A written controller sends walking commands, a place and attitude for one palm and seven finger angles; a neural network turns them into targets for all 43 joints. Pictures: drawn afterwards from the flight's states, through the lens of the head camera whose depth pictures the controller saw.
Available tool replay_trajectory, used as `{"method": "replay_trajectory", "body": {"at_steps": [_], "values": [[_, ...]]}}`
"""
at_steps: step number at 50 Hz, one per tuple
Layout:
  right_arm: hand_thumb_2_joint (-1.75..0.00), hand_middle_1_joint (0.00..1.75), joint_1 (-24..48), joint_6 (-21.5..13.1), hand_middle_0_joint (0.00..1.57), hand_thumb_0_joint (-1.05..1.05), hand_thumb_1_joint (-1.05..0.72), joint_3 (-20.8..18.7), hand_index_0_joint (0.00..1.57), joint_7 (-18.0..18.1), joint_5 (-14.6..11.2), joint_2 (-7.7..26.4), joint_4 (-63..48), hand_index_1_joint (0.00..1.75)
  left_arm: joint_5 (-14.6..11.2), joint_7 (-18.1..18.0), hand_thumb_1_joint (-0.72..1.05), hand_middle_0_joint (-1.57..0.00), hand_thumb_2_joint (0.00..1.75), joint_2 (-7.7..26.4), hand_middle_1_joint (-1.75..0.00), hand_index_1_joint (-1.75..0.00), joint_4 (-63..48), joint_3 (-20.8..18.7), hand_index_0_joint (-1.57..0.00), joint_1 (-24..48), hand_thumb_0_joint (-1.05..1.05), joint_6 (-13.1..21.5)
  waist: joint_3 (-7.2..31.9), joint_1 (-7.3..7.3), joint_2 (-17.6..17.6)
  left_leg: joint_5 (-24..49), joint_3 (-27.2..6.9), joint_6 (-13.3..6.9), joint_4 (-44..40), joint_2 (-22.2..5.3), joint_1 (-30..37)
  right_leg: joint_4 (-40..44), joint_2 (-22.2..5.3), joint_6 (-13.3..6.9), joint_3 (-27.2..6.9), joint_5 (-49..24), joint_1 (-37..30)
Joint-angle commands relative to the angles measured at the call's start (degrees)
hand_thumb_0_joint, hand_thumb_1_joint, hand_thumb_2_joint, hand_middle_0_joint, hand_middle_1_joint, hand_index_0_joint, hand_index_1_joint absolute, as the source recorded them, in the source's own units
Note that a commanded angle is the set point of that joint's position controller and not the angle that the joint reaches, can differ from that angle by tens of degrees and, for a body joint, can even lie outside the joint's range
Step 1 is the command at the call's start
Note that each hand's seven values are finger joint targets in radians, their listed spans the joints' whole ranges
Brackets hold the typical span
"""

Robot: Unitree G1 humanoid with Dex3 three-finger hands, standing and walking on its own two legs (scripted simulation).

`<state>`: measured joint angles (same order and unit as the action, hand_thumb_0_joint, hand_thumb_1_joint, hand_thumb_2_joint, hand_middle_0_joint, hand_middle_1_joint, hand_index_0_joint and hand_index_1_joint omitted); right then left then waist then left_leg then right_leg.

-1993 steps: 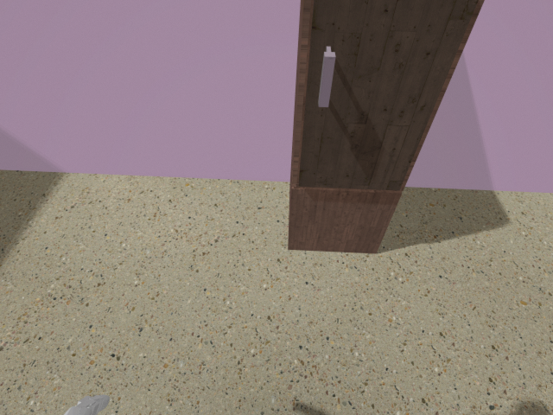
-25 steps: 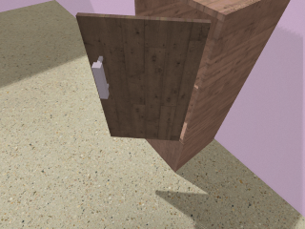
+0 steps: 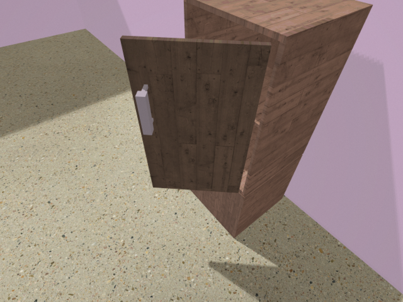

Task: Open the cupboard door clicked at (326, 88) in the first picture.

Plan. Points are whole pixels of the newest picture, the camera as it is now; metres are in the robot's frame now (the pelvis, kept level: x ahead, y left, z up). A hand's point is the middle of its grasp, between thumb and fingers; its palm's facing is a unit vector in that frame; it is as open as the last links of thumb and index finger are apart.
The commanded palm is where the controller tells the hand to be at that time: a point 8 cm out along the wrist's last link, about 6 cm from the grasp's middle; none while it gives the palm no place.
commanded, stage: come to a stop and stand still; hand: left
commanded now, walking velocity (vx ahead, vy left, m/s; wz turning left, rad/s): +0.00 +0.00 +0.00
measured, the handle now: (146, 109) +0.58 +0.18 +0.07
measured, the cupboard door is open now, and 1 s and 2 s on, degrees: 48 48 48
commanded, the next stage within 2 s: look again from close up in 0.14 s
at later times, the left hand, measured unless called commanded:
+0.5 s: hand out of the picture -0.01 +0.16 -0.17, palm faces +0.03 -0.99 -0.15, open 7.4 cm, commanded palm none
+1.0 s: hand out of the picture +0.09 +0.21 -0.11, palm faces +0.24 -0.94 -0.23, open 7.3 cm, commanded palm +0.11 +0.23 -0.06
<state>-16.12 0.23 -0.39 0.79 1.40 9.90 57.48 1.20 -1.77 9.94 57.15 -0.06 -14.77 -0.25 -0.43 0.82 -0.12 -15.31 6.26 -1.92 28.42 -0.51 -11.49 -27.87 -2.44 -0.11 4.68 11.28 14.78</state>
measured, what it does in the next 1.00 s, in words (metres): stands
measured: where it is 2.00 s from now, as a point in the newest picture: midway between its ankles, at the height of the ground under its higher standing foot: outside the picture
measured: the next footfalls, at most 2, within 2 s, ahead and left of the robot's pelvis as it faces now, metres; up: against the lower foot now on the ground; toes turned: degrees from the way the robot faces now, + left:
none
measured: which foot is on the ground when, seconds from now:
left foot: down 0.00-1.00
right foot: down 0.00-1.00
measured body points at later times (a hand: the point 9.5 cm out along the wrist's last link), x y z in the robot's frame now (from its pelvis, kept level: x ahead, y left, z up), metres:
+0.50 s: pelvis +0.00 +0.01 +0.00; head +0.01 +0.01 +0.45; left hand -0.01 +0.21 -0.16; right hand -0.01 -0.21 -0.16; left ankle +0.00 +0.09 -0.74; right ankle +0.04 -0.12 -0.74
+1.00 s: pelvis +0.01 +0.01 +0.00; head +0.00 +0.01 +0.45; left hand +0.08 +0.26 -0.09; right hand +0.03 -0.23 -0.14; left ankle +0.00 +0.09 -0.74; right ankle +0.04 -0.12 -0.74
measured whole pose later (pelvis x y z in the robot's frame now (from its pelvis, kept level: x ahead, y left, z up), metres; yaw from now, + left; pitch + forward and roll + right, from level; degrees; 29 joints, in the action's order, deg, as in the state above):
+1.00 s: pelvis +0.01 +0.01 +0.00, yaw +1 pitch -1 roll +0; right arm -22.7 -11.3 1.1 4.0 -2.8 10.2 53.6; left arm -6.9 -7.3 11.1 21.3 -0.7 -30.3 -2.6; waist -0.2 0.7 0.2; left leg -15.9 5.7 -2.4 28.9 1.2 -11.8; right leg -30.6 -3.9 0.1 4.4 13.5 15.7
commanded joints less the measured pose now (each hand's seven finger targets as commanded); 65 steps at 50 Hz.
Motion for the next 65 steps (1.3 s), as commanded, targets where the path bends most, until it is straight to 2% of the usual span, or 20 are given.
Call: {"method": "replay_trajectory", "body": {"at_steps": [1,18,32,43,44,45,46,47,48,49,50,51,52,54,56,58,60,62,63,65], "values": [[-0.9,0.3,-2.7,-1.2,0.2,0.0,-0.9,-0.9,0.2,0.1,0.0,6.2,-1.9,0.3,-0.2,0.0,0.9,-0.2,0.9,5.5,-0.3,-0.3,-2.1,-0.8,-0.2,-2.7,0.0,1.0,-3.9,0.09,0.5,-8.0,-8.6,-0.4,-10.6,-5.5,-6.9,6.8,-3.6,-1.9,-6.7,7.1,-0.6],[-0.9,0.3,-4.9,-2.3,0.2,0.0,-0.9,0.1,0.2,0.5,-0.9,3.7,4.6,0.3,-0.5,-0.5,0.9,-0.2,0.9,3.2,-0.3,-0.3,3.8,0.1,-0.2,-7.6,0.0,2.1,-2.7,-0.59,1.1,2.1,-7.5,-0.1,-10.4,-5.7,-3.6,6.5,-4.7,-1.7,-5.9,-2.3,-3.9],[-0.9,0.3,-4.6,-2.2,0.2,0.0,-0.9,0.0,0.2,0.8,-0.8,2.5,6.0,0.3,-0.3,-0.7,0.9,-0.2,0.9,2.2,-0.3,-0.3,4.5,0.2,-0.2,-8.0,0.0,1.7,-5.6,-1.03,0.2,0.3,-7.5,0.0,-12.1,-6.1,-4.2,7.1,-4.3,-1.4,-5.5,-2.2,-3.3],[-0.9,0.3,-5.0,-2.4,0.2,0.0,-0.9,-0.1,0.2,0.8,-0.8,2.6,6.2,0.3,-0.3,-0.8,0.9,-0.2,0.9,1.9,-0.3,-0.3,4.1,-0.1,-0.2,-7.9,0.0,1.7,-4.4,-0.96,-0.2,1.8,-7.5,0.0,-12.5,-6.3,-2.9,6.8,-4.3,-1.4,-5.4,-3.5,-4.0],[-0.9,0.3,1.0,-2.6,0.2,0.0,-0.9,0.1,0.2,0.4,-1.3,5.3,1.7,0.3,0.3,-2.7,0.9,-0.2,0.9,4.5,-0.3,-0.3,6.4,0.3,-0.2,-9.9,0.0,1.9,-7.4,-2.82,-1.2,9.7,-4.8,1.4,-2.1,-7.3,-5.7,4.6,-6.5,-1.3,-6.8,-14.0,-0.7],[-0.9,0.3,-0.1,-10.7,0.2,0.0,-0.9,-0.7,0.2,3.0,-3.7,14.6,-19.9,0.3,-12.3,-1.8,0.88,-0.2,0.89,15.9,-0.32,-0.32,-83.3,-5.4,-0.2,33.1,0.0,14.2,22.0,5.7,-11.6,8.9,-7.0,2.4,-7.6,-0.6,9.8,1.1,0.7,-1.1,-2.3,-7.5,-8.0],[-0.9,0.3,5.3,-16.3,0.2,0.0,-0.9,0.9,0.2,4.5,-4.3,10.6,-16.6,0.3,-7.9,-4.9,0.85,-0.2,0.88,13.2,-0.33,-0.33,-70.4,-5.3,-0.2,11.5,0.0,11.1,20.8,-0.04,-14.6,8.1,-6.7,2.7,-9.0,-2.3,7.5,-3.3,1.8,-2.7,-0.9,1.5,-4.5],[-0.9,0.3,4.9,-18.2,0.2,0.0,-0.9,0.0,0.2,4.0,-4.9,7.5,-16.4,0.3,-8.7,-6.9,0.83,-0.21,0.87,1.8,-0.34,-0.34,-59.4,0.5,-0.21,-4.9,0.0,3.3,9.9,0.98,-10.3,-0.7,-8.9,4.2,-11.2,-3.2,-0.5,-4.5,1.8,-1.7,1.5,7.3,2.3],[-0.9,0.3,2.9,-19.2,0.2,0.0,-0.9,-0.3,0.2,4.0,-5.6,8.5,-15.1,0.3,-10.6,-6.0,0.81,-0.21,0.86,-5.1,-0.36,-0.36,-58.7,5.2,-0.21,-5.8,0.0,2.0,2.1,1.77,-4.7,-6.1,-8.8,2.9,-9.7,-1.9,-5.2,-2.5,2.0,-1.3,1.5,5.6,4.2],[-0.9,0.3,4.2,-20.6,0.2,0.0,-0.9,-0.9,0.2,4.2,-5.5,10.7,-18.1,0.3,-12.1,-5.2,0.78,-0.21,0.85,-2.9,-0.37,-0.37,-63.4,4.2,-0.21,-3.8,0.0,4.4,-2.1,2.1,-3.3,-8.8,-9.8,2.0,-7.1,-1.5,-7.8,-1.0,1.7,-1.0,1.3,7.4,5.8],[-0.9,0.3,4.2,-21.5,0.2,0.0,-0.9,-1.4,0.2,4.0,-4.6,12.2,-19.4,0.3,-11.3,-4.6,0.76,-0.21,0.84,0.1,-0.39,-0.39,-63.0,2.1,-0.21,-3.2,0.0,7.2,-2.4,3.43,1.1,-10.5,-10.2,1.7,-4.3,-0.9,-9.9,-0.8,1.7,-0.7,1.2,10.8,8.6],[-0.9,0.3,3.9,-21.8,0.2,0.0,-0.9,-1.8,0.2,3.6,-3.5,12.4,-21.1,0.3,-10.9,-3.4,0.74,-0.21,0.83,-0.7,-0.4,-0.4,-61.1,1.6,-0.21,-3.7,0.0,10.2,-2.9,3.69,8.1,-11.1,-10.5,1.7,-1.3,-0.3,-12.9,-2.5,1.9,-0.6,2.0,13.7,12.1],[-0.9,0.3,4.1,-22.0,0.2,0.0,-0.9,-2.5,0.2,2.8,-3.4,12.6,-22.7,0.3,-10.8,-1.3,0.71,-0.21,0.82,-0.3,-0.42,-0.42,-55.8,0.1,-0.21,-5.5,0.0,13.3,-3.8,2.73,8.4,-11.4,-9.5,2.1,1.9,0.5,-15.4,-3.9,1.8,-0.8,1.6,16.1,14.9],[-0.9,0.3,5.4,-21.9,0.2,0.0,-0.9,-3.8,0.2,1.3,-2.5,11.8,-26.4,0.3,-12.7,4.9,0.67,-0.22,0.8,-1.3,-0.45,-0.45,-48.4,-3.6,-0.22,-17.4,0.0,21.2,0.4,-1.64,14.9,-10.1,-6.9,2.6,8.2,1.4,-21.5,-8.8,2.0,-1.2,1.1,21.0,18.2],[-0.9,0.3,7.0,-21.0,0.2,0.0,-0.9,-4.9,0.2,-0.5,-2.2,12.1,-29.8,0.3,-15.0,12.7,0.62,-0.22,0.78,1.9,-0.48,-0.48,-47.3,-8.7,-0.22,-21.1,0.0,29.8,3.9,-3.43,13.3,-8.5,-5.3,3.0,14.6,2.3,-26.8,-13.0,1.6,-1.9,-1.0,20.7,19.1],[-0.9,0.3,8.5,-19.5,0.2,0.0,-0.9,-5.8,0.2,-2.1,-2.6,13.1,-34.0,0.3,-15.5,20.8,0.57,-0.22,0.76,8.8,-0.51,-0.51,-47.6,-14.5,-0.22,-20.2,0.0,35.7,6.3,-4.0,6.2,-6.2,-4.5,3.1,19.3,3.1,-29.4,-16.9,0.9,-2.9,-3.6,16.7,18.2],[-0.9,0.3,9.4,-18.3,0.2,0.0,-0.9,-5.6,0.2,-1.7,-3.4,12.7,-37.5,0.3,-16.4,23.7,0.53,-0.23,0.74,10.4,-0.54,-0.54,-51.5,-16.4,-0.23,-18.4,0.0,34.9,10.9,-5.34,2.2,-5.6,-3.8,2.0,20.9,3.2,-31.4,-20.3,1.0,-2.6,-4.6,14.3,18.6],[-0.9,0.3,8.8,-16.9,0.2,0.0,-0.9,-5.3,0.2,-1.0,-3.6,12.4,-39.7,0.3,-19.3,24.1,0.48,-0.23,0.72,11.2,-0.57,-0.57,-59.5,-17.6,-0.23,-14.7,0.0,31.9,14.2,-5.38,-3.2,-3.4,-4.3,1.7,21.6,2.9,-29.7,-21.9,1.7,-2.5,-4.8,11.4,18.1],[-0.9,0.3,8.7,-16.5,0.2,0.0,-0.9,-4.9,0.2,-0.6,-3.9,11.7,-40.4,0.3,-20.3,23.8,0.46,-0.23,0.71,10.0,-0.58,-0.58,-62.9,-16.6,-0.23,-12.2,0.0,31.0,14.3,-4.27,-3.1,-6.4,-4.6,1.5,21.9,2.6,-29.7,-20.3,1.6,-2.0,-5.7,15.7,19.5],[-0.9,0.3,6.1,-16.3,0.2,0.0,-0.9,-4.8,0.2,0.4,-3.5,11.5,-40.4,0.3,-20.3,22.0,0.41,-0.24,0.69,11.3,-0.62,-0.62,-72.7,-17.0,-0.24,-7.2,0.0,31.3,17.6,-2.12,-5.7,-1.4,-5.8,0.8,24.3,1.6,-27.0,-21.9,2.3,-1.8,-5.3,8.9,19.9]]}}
